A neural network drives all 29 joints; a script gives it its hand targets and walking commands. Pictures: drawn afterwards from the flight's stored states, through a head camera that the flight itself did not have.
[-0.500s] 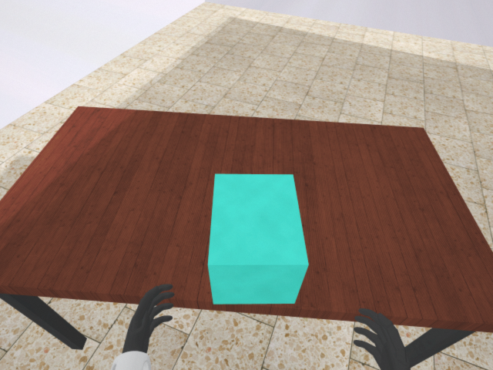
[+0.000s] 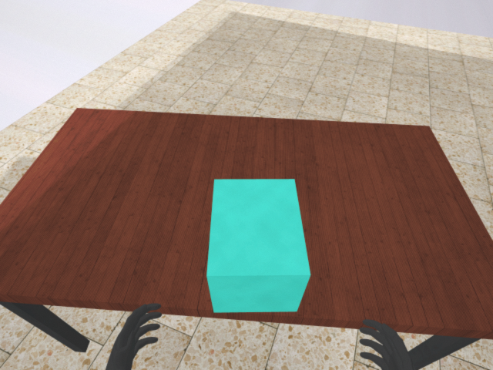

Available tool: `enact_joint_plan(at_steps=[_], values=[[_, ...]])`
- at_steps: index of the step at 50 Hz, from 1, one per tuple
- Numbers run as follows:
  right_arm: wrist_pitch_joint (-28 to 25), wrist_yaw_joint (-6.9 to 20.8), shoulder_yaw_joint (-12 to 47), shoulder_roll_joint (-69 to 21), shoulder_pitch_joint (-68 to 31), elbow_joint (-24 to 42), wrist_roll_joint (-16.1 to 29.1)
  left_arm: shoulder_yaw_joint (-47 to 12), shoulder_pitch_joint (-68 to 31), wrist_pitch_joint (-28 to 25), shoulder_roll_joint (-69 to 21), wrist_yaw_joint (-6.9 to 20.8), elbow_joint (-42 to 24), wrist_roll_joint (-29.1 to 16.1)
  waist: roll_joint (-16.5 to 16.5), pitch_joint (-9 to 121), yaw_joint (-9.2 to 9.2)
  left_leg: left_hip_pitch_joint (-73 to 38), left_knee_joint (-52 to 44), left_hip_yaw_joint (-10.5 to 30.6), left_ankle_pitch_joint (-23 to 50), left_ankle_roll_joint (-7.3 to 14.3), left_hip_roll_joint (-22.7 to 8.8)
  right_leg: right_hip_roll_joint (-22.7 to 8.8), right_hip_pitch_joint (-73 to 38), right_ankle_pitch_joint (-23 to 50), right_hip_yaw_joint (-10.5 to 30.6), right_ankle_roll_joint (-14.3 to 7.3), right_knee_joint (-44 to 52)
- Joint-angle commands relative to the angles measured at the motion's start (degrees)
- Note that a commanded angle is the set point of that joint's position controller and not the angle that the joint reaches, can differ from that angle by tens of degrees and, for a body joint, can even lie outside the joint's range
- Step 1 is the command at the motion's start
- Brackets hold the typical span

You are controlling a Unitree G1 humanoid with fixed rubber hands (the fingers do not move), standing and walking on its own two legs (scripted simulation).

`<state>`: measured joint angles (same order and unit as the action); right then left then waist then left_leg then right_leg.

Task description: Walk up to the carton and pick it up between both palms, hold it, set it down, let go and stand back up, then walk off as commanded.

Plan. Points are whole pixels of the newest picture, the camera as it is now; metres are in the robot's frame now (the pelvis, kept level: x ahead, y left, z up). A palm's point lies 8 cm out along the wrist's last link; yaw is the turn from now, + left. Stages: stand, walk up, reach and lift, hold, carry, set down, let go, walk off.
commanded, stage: set down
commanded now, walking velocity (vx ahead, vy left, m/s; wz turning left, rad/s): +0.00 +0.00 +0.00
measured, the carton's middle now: (254, 244) +0.37 +0.02 -0.07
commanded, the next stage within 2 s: let go in 0.96 s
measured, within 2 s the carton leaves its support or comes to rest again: neither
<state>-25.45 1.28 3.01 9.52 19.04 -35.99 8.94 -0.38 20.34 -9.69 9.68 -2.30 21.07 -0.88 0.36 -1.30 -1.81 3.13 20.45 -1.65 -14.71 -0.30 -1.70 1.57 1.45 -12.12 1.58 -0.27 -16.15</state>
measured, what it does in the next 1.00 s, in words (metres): stands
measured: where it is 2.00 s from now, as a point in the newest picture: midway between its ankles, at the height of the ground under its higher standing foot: outside the picture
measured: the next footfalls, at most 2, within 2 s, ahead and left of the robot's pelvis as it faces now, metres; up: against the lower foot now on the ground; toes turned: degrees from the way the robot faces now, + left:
none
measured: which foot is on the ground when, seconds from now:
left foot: down 0.00-1.00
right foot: down 0.00-1.00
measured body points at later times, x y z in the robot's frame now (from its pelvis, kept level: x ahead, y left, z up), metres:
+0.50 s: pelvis -0.02 -0.01 +0.00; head -0.02 +0.01 +0.45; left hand +0.15 +0.22 -0.07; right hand +0.15 -0.21 -0.08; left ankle -0.04 +0.12 -0.75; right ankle -0.03 -0.12 -0.75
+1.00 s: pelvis +0.00 +0.00 +0.00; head +0.01 +0.01 +0.45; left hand +0.16 +0.23 -0.09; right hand +0.15 -0.23 -0.09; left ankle -0.04 +0.12 -0.75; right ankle -0.03 -0.12 -0.75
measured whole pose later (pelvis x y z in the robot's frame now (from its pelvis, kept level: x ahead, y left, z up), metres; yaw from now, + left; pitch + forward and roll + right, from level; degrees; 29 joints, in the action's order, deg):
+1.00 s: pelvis +0.00 +0.00 +0.00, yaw +0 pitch -2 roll -1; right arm -15.2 0.8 -1.2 10.3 11.8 -43.0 1.0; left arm 1.0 12.6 4.6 10.9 -0.7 29.1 1.5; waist 0.7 -3.0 -0.3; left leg 4.2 21.2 -2.2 -14.7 -0.2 -1.6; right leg 1.3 3.1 -12.5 1.5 -0.1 -17.7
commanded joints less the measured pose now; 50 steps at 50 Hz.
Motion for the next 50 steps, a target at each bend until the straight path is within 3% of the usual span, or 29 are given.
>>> enact_joint_plan(at_steps=[1, 2, 4, 6, 7, 9, 10, 11, 12, 13, 16, 17, 18, 19, 20, 23, 24, 27, 30, 31, 37, 39, 40, 41, 43, 44, 47, 49, 50], values=[[0.82, -0.14, -3.29, 5.89, -3.75, 6.24, -3.06, 1.23, -5.79, 1.37, 4.34, 0.19, -4.22, -0.6, 0.46, 1.16, 0.22, -4.79, -0.26, -1.19, 20.55, -1.92, 2.11, 0.21, 6.69, 10.58, -1.36, -3.11, 2.95], [0.89, -0.22, -3.41, 5.09, -3.6, 9.17, -2.62, 1.28, -5.81, 0.99, 4.54, 0.02, -6.47, -1.52, 1.06, 1.65, -0.2, -5.03, -0.3, -1.17, 21.26, -1.69, 1.93, -0.06, 6.58, 12.24, -1.42, -2.97, 2.84], [1.76, -0.02, -3.46, 4.91, -4.64, 8.4, -2.83, 1.04, -7.4, 1.87, 5.72, -0.21, -6.42, -1.36, 0.32, 2.23, 0.07, -4.54, -0.62, -1.53, 20.22, -1.8, 1.85, 0.05, 6.34, 9.77, -1.67, -3.04, 3.08], [3.31, 0.07, -3.41, 4.03, -5.19, 8.81, -3.81, 1.46, -8.21, 2.9, 6.28, -0.7, -4.26, -1.15, 1.24, 0.25, -0.29, -1.24, -1.47, -1.71, 15.29, -0.96, 1.97, -0.48, 6.85, 5.31, -1.12, -2.87, 3.39], [3.17, 0.45, -3.44, 4.31, -5.26, 11.22, -2.86, 0.87, -8.3, 2.42, 5.98, -1.35, -7.64, -1.46, 0.0, 2.21, -0.84, -1.19, -1.61, -1.67, 15.5, -1.1, 1.73, -0.33, 6.08, 5.41, -1.62, -3.0, 2.51], [5.91, 0.14, -3.78, 3.97, -6.55, 5.06, -5.0, 0.46, -9.92, 5.12, 5.86, -0.67, 0.3, -0.7, -0.18, -1.0, 0.3, 0.65, -2.38, -1.9, 10.09, -0.81, 2.02, -0.94, 7.23, 0.82, -0.9, -3.2, 3.58], [5.75, 0.11, -4.09, 4.04, -5.86, 8.61, -4.16, 0.56, -9.55, 5.19, 6.08, -0.91, -3.34, -1.32, -0.84, -0.13, -0.04, 0.15, -2.73, -1.86, 11.02, -0.96, 1.59, -0.74, 6.68, 1.58, -1.38, -3.16, 3.2], [6.94, -0.13, -3.62, 3.31, -5.89, 6.99, -4.85, 0.61, -9.88, 6.04, 6.0, -0.61, -1.23, -1.08, -1.38, -1.94, 0.41, 1.32, -2.92, -2.01, 9.26, -0.78, 1.6, -1.09, 6.98, 0.73, -1.03, -3.05, 3.32], [7.08, 0.1, -4.58, 3.99, -7.15, 9.58, -4.28, 0.22, -10.95, 5.97, 6.38, -1.29, -5.65, -1.36, -2.09, -0.35, 0.11, 0.86, -3.07, -1.76, 8.75, -0.99, 1.26, -0.86, 6.86, -0.44, -1.59, -2.93, 2.89], [7.85, -0.34, -4.67, 3.59, -7.27, 8.89, -5.32, 0.64, -11.16, 6.49, 6.91, -0.98, -3.85, -1.49, -0.5, -1.25, 0.38, 1.69, -2.73, -1.85, 7.04, -0.69, 1.3, -1.25, 7.01, -1.72, -1.1, -2.95, 3.05], [8.83, -0.38, -5.68, 3.53, -8.27, 8.63, -4.61, 0.14, -12.91, 7.42, 7.62, -1.71, -5.95, -1.83, -2.8, 0.81, 0.53, 2.49, -2.57, -1.69, 7.17, -1.07, 1.31, -0.98, 5.92, -1.12, -1.45, -2.95, 2.01], [9.6, -0.17, -5.95, 4.27, -8.54, 6.35, -5.29, 0.53, -13.06, 8.46, 6.5, -1.66, -3.79, -0.56, -3.39, -0.59, 0.75, 2.84, -2.93, -1.48, 6.32, -1.13, 1.1, -1.02, 6.12, -1.58, -1.61, -2.87, 1.79], [9.97, -0.43, -6.09, 3.89, -7.7, 4.98, -6.32, 0.88, -12.46, 9.16, 6.93, -1.26, -2.22, -0.52, -2.67, 0.42, 1.15, 2.54, -2.72, -1.81, 6.84, -0.98, 1.4, -1.12, 5.98, -0.46, -1.34, -2.8, 2.05], [9.92, -0.3, -5.56, 3.77, -8.48, 7.25, -5.55, 0.94, -12.87, 8.73, 7.96, -1.63, -4.71, -0.88, -3.04, 2.22, 0.38, 2.31, -2.18, -1.92, 8.31, -1.13, 1.38, -1.0, 5.64, 0.41, -1.5, -2.77, 1.51], [10.15, -0.26, -5.97, 3.72, -7.91, 5.69, -6.06, 1.15, -12.89, 9.34, 7.69, -1.58, -3.47, -0.29, -4.01, 1.67, 1.16, 2.27, -2.28, -1.9, 8.67, -1.25, 1.56, -1.29, 5.43, 1.09, -1.45, -2.82, 1.65], [10.23, -0.46, -5.7, 3.8, -8.43, 7.17, -6.08, 1.25, -12.6, 9.81, 7.77, -1.16, -4.12, -1.17, -1.17, 3.5, 1.06, 0.88, -1.81, -1.83, 10.78, -1.22, 1.68, -0.88, 6.35, 2.74, -1.62, -2.34, 2.02], [10.9, -0.75, -5.41, 2.86, -8.62, 4.45, -6.93, 1.77, -12.44, 10.81, 8.2, -0.53, -0.04, -0.36, -1.31, 0.87, 0.97, 1.57, -1.99, -2.35, 9.67, -1.22, 1.94, -1.14, 7.32, 1.73, -1.33, -2.12, 2.2], [9.6, -0.85, -5.66, 3.82, -6.95, 6.44, -6.96, 2.3, -10.36, 9.82, 7.96, -0.33, -3.11, -0.67, 0.16, 4.04, 1.08, -0.56, -0.75, -1.93, 15.94, -1.39, 2.01, -0.76, 6.38, 8.48, -1.74, -1.94, 1.19], [9.36, -0.9, -4.72, 3.76, -6.61, 4.46, -7.55, 2.65, -9.68, 10.01, 7.48, 0.77, -0.21, 0.31, -0.11, 4.4, 1.62, -2.35, -0.11, -2.04, 19.81, -1.91, 2.21, -0.45, 5.77, 12.38, -1.6, -1.79, 1.07], [9.47, -1.02, -4.65, 4.26, -6.26, 3.44, -8.24, 3.08, -9.0, 10.41, 7.3, 1.2, 1.82, 0.49, 1.17, 3.88, 1.51, -3.21, -0.03, -2.15, 19.85, -1.92, 2.27, -0.34, 6.65, 12.56, -1.69, -1.37, 1.41], [7.53, -1.08, -5.64, 5.33, -6.48, 3.46, -7.72, 3.36, -8.51, 9.99, 7.83, 1.21, -3.57, 0.73, -1.22, 4.71, 1.6, -6.06, 1.24, -1.39, 27.13, -2.99, 1.94, -0.06, 6.19, 17.89, -2.1, -1.36, 0.62], [7.25, -0.5, -6.24, 6.42, -8.4, 3.11, -7.1, 2.92, -9.31, 10.34, 7.05, 0.75, -3.02, 1.6, -2.85, 4.77, 1.64, -6.32, 1.21, -0.78, 27.07, -3.27, 1.64, 0.71, 6.81, 15.97, -2.64, -1.83, 0.42], [7.88, -0.73, -5.95, 5.85, -8.2, -0.05, -7.75, 3.15, -8.65, 11.45, 6.92, 1.14, 0.89, 2.45, -2.39, 3.27, 1.5, -5.95, 1.15, -1.43, 26.53, -3.08, 1.84, 0.44, 7.47, 15.15, -2.4, -1.76, 1.07], [7.42, -0.61, -5.8, 6.41, -8.37, 2.34, -7.25, 3.42, -9.1, 11.2, 7.4, 1.03, -1.61, 1.94, -1.69, 3.96, 1.44, -6.31, 1.23, -1.39, 27.24, -2.92, 1.85, 0.52, 6.74, 15.04, -2.25, -1.69, 0.94], [8.43, -0.48, -5.71, 6.45, -9.56, -1.28, -8.11, 3.56, -9.46, 12.58, 7.09, 1.49, 3.32, 3.1, -2.07, 1.88, 0.87, -6.83, 1.15, -1.61, 26.24, -2.68, 2.0, 0.5, 8.57, 14.1, -2.26, -1.67, 1.5], [8.34, -0.74, -5.48, 5.86, -9.89, 0.61, -7.61, 3.24, -9.89, 12.5, 6.71, 1.66, 1.63, 2.13, -1.32, 2.4, 1.68, -6.83, 1.49, -1.62, 26.35, -2.62, 2.08, 0.18, 7.88, 14.68, -2.16, -1.57, 1.53], [8.55, -0.46, -5.71, 6.4, -10.84, -1.64, -8.12, 3.49, -11.65, 12.72, 6.47, 1.32, 1.56, 2.83, -1.28, 2.51, 0.89, -7.07, 1.55, -1.81, 26.57, -2.61, 2.03, 0.3, 8.49, 14.65, -2.41, -1.31, 1.13], [8.81, -0.1, -6.29, 6.66, -11.38, -3.72, -8.15, 3.13, -11.91, 12.9, 6.21, 1.02, 2.07, 3.41, -3.06, 2.77, 0.69, -7.64, 1.77, -1.53, 27.79, -3.04, 1.84, 0.6, 9.13, 13.67, -2.78, -1.84, 0.74], [8.39, -0.29, -6.13, 6.48, -11.25, -1.86, -7.92, 2.97, -12.57, 12.6, 6.83, 0.99, 0.0, 2.72, -1.79, 4.01, 1.06, -7.42, 2.1, -1.8, 27.1, -2.61, 2.0, 0.27, 8.4, 14.12, -2.47, -1.62, 0.8]])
